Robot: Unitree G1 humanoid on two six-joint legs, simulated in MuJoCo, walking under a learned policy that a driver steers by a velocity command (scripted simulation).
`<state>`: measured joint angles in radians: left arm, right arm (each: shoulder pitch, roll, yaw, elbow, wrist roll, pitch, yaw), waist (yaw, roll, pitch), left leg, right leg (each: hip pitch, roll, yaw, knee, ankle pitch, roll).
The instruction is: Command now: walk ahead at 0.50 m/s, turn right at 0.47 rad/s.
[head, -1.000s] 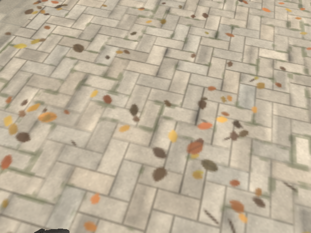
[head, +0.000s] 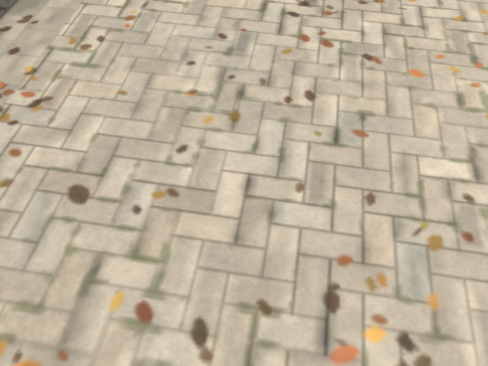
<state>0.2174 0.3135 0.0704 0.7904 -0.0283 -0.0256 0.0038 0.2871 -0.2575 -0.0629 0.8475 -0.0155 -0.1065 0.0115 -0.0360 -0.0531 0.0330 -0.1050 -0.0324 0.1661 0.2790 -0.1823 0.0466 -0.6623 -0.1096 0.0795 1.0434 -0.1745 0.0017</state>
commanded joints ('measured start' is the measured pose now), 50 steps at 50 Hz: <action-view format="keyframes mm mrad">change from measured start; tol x32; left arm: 1 1 19 1 -63 5 -7 -13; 50 43 70 21 -224 17 83 29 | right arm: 1 -84 -142 -31 -63 0 -15 -13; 50 -235 -175 -34 -187 -1 87 -37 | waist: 1 29 108 18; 15 95 -207 -383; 50 40 185 -163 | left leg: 1 -23 266 -86 -167 241 131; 12 199 307 69 264 861 49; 13 69 263 88 505 770 10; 15 -578 -25 -144 1112 -437 -78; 16 -692 33 -268 1143 -376 -56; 35 -314 0 -251 180 188 -62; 38 334 438 -631 217 981 194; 42 59 346 -512 86 283 182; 50 -86 330 -258 -16 283 212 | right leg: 1 -10 -28 9 -142 161 6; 9 -14 23 -120 -402 98 -66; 13 542 174 -178 -484 34 -177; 15 1044 -221 754 -698 -180 -453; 29 402 54 134 -738 400 -200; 36 530 64 301 -431 361 -113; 38 175 273 149 69 -560 -1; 40 22 164 119 326 -472 62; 50 205 42 -47 -81 -196 67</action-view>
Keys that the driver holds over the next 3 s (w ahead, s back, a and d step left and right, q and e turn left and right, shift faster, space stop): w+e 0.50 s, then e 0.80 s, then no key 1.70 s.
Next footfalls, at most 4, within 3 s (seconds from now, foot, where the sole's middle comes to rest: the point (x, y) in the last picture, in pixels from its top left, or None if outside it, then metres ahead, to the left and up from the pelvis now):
0.26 right None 0.30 -0.15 -0.78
0.74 left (266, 319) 0.62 -0.07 -0.78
1.18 right None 0.42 -0.25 -0.78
1.60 left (273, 330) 0.59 -0.08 -0.78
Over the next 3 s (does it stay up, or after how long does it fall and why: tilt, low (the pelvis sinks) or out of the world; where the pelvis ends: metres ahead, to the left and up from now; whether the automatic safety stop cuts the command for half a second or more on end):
stays up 0.50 -0.12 0.00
